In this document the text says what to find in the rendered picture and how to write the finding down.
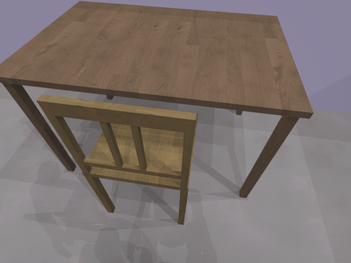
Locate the table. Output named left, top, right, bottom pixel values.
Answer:
left=0, top=1, right=314, bottom=198

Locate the chair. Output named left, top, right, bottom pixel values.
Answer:
left=36, top=95, right=198, bottom=225

